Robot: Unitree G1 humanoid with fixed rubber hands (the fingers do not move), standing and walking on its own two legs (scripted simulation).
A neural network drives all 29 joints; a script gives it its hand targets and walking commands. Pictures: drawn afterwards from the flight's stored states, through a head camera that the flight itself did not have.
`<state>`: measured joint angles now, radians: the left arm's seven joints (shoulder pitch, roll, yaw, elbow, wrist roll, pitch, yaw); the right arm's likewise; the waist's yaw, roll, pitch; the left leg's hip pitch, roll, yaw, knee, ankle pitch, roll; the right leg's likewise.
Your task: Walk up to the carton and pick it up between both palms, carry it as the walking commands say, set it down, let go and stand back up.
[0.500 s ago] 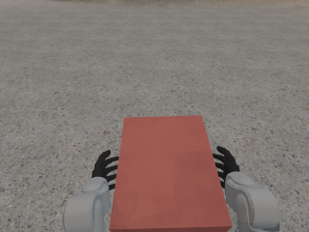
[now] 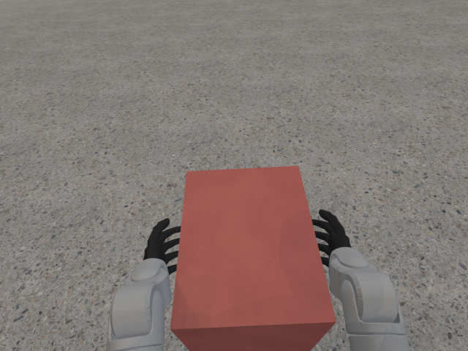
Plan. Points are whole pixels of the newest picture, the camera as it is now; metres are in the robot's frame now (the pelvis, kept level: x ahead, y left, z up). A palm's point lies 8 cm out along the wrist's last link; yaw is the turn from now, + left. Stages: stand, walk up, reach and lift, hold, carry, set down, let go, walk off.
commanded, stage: carry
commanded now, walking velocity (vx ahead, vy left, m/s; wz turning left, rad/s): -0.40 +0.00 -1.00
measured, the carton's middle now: (247, 265) +0.30 +0.00 -0.01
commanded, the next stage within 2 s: none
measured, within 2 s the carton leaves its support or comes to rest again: neither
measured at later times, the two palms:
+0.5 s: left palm (202, 331) +0.16 +0.07 +0.08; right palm out of the picture +0.08 -0.21 +0.07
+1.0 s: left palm out of the picture +0.00 +0.03 +0.08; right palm out of the picture -0.20 -0.18 +0.09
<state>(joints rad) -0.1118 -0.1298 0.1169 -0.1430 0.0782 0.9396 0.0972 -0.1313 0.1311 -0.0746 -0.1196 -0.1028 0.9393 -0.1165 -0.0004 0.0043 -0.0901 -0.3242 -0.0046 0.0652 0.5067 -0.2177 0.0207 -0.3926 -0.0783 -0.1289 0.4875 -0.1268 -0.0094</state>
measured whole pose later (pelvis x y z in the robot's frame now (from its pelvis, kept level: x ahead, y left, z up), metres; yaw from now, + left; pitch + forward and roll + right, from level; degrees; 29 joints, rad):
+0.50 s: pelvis -0.11 +0.00 -0.03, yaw -18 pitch +2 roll +1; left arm -0.01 -0.13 0.05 -0.61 0.02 1.21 0.14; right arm 0.00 0.13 0.00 -0.60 -0.05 1.20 -0.16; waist 0.02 0.03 -0.01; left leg -0.51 0.22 0.32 0.69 -0.18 0.01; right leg -0.46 -0.09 -0.11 0.85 -0.45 0.03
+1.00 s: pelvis -0.28 +0.08 +0.00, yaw -44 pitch +2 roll +0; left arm 0.04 -0.13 0.03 -0.63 0.05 1.20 0.13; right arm 0.04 0.13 0.00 -0.59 -0.03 1.17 -0.17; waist 0.01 -0.04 0.02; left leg -0.21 0.05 0.18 0.50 -0.30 0.02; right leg -0.73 0.07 -0.01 1.11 -0.36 0.08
